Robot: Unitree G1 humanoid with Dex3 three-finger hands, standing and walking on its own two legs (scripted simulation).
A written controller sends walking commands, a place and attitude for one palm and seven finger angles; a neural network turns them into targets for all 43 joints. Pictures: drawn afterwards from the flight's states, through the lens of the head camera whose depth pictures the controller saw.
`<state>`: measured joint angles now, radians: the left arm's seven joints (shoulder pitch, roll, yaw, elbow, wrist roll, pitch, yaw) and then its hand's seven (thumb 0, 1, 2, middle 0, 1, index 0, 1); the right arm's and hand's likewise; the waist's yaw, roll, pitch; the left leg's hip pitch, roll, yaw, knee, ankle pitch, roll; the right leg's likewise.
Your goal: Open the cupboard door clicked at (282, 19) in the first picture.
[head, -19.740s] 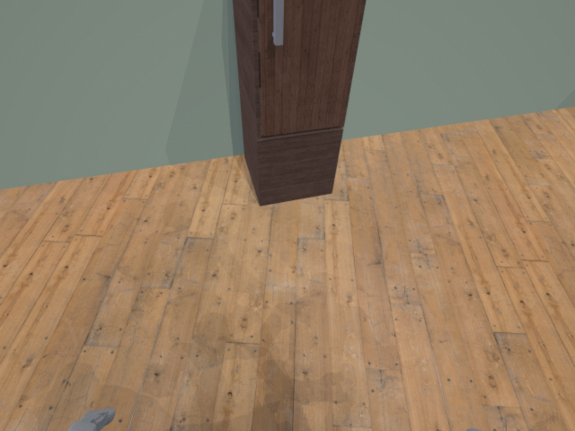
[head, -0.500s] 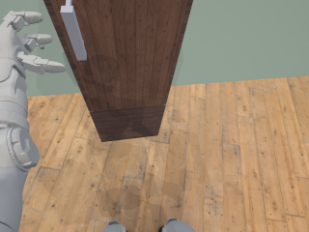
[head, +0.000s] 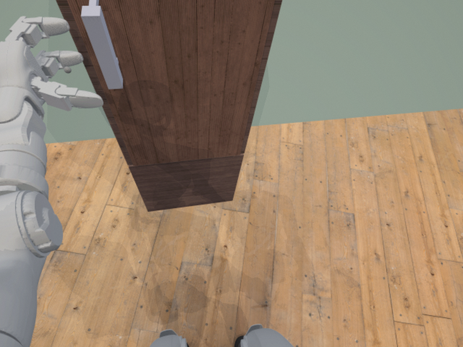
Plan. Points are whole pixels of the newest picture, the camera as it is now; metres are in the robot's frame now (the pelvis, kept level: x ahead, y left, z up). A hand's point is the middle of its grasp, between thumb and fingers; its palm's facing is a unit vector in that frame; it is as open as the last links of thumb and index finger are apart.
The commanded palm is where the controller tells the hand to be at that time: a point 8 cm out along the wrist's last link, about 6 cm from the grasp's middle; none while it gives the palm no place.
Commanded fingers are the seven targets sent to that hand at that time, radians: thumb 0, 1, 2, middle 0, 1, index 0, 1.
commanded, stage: slide the fingers in behind the handle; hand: left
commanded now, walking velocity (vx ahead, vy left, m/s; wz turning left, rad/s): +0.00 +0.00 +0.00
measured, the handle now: (105, 43) +0.61 +0.15 +0.13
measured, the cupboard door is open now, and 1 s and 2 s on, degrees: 0 0 0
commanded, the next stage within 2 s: close the thumb around the handle in 1.20 s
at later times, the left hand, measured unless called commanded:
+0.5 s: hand (96, 67) +0.54 +0.16 +0.14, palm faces +0.04 -1.00 +0.01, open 14.0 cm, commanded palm +0.52 +0.20 +0.13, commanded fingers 0.00 -0.50 0.30 -0.30 -1.20 -0.30 -1.20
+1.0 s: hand (108, 67) +0.54 +0.14 +0.14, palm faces +0.07 -1.00 +0.00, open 14.0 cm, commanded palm +0.52 +0.19 +0.13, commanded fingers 0.00 -0.50 0.30 -0.30 -1.20 -0.30 -1.20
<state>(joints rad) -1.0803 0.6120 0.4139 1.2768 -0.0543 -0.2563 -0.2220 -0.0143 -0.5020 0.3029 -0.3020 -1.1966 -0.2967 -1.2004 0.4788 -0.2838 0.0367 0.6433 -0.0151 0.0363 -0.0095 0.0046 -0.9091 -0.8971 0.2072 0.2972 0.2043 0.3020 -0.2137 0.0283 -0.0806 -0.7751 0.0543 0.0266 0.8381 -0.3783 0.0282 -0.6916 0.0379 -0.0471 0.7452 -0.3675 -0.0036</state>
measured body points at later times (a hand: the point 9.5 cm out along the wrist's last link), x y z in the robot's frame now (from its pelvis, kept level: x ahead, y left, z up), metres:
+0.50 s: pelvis +0.01 +0.00 +0.00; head +0.11 +0.01 +0.44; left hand +0.53 +0.21 +0.14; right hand -0.01 -0.26 -0.11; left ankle +0.01 +0.10 -0.70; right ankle -0.01 -0.12 -0.70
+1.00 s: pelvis +0.00 -0.01 +0.00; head +0.11 +0.00 +0.44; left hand +0.53 +0.19 +0.14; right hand -0.03 -0.28 -0.11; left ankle +0.01 +0.10 -0.70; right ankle -0.01 -0.12 -0.70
